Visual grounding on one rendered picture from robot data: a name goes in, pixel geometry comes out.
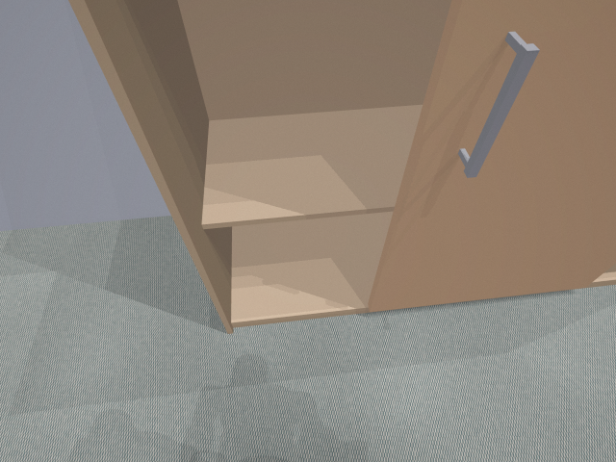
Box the handle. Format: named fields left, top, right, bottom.
left=458, top=32, right=540, bottom=178

